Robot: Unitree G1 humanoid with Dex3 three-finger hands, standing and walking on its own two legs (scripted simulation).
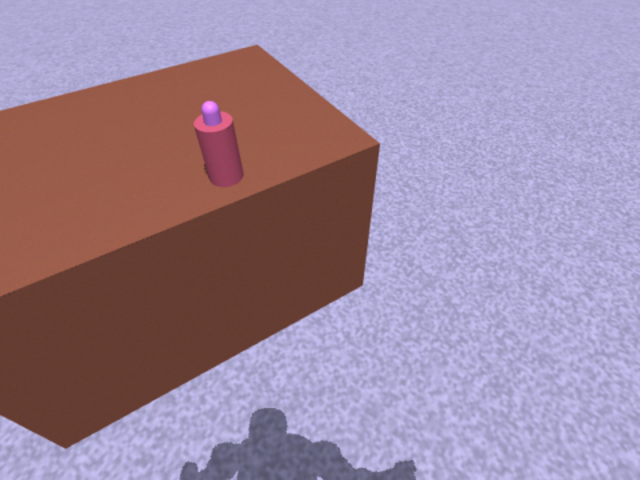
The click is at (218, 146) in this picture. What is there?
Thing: necked bottle
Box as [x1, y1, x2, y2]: [194, 101, 243, 186]
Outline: 206,101 203,103 201,107 202,114 198,116 194,121 195,130 210,181 218,186 229,186 238,182 243,174 232,119 229,114 220,111 218,106 214,102
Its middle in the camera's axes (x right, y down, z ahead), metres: -0.23 -0.20 +0.86
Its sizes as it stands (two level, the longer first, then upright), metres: 0.081 0.081 0.193
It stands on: a support 0.65 m high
